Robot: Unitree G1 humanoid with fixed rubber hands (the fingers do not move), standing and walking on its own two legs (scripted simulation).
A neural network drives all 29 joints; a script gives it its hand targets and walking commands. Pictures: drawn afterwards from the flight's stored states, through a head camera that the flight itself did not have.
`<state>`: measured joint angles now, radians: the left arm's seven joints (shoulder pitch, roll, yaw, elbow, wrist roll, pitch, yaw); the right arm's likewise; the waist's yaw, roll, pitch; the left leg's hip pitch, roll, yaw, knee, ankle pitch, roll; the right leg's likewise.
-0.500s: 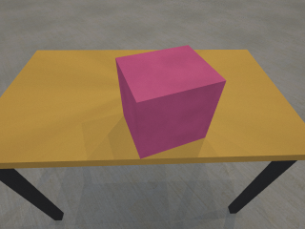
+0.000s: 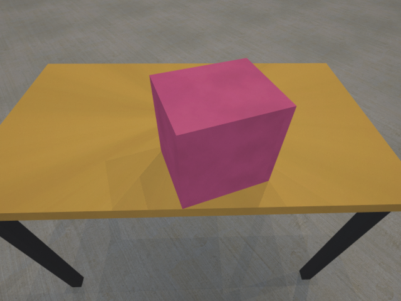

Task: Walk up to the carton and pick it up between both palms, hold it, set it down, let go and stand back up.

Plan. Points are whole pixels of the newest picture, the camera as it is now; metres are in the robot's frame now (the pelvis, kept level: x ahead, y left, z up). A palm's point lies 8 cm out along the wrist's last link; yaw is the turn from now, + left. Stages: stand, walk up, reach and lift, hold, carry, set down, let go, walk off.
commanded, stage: stand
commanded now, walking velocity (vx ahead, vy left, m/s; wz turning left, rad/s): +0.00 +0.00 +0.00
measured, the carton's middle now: (214, 133) +0.46 -0.01 +0.08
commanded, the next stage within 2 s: none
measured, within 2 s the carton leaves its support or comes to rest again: neither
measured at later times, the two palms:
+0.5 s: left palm out of the picture +0.02 +0.24 -0.14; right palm out of the picture +0.01 -0.25 -0.12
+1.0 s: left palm out of the picture +0.02 +0.24 -0.14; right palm out of the picture +0.02 -0.25 -0.12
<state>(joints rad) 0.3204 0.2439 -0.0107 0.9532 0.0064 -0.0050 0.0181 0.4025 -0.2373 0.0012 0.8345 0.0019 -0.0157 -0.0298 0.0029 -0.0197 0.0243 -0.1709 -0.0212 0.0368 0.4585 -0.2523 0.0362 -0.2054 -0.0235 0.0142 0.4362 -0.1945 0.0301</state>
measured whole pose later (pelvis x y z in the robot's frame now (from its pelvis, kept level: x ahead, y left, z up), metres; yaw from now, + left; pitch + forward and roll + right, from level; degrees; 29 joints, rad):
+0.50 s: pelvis +0.01 +0.00 +0.00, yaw +0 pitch -2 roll +0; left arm 0.32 0.23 -0.01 0.98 0.01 -0.01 0.02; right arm 0.39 -0.22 0.00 0.89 0.00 -0.02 -0.04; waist 0.00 -0.02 0.03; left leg -0.16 -0.02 0.03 0.44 -0.25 0.03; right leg -0.20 -0.02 0.01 0.42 -0.20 0.03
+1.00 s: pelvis +0.01 +0.00 +0.00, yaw +0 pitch -2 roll +0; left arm 0.31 0.22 -0.01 1.01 0.00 -0.01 0.03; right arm 0.37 -0.21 0.01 0.94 0.00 -0.02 -0.04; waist 0.00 -0.02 0.03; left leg -0.15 -0.02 0.03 0.43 -0.25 0.03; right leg -0.18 -0.02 0.01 0.41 -0.20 0.03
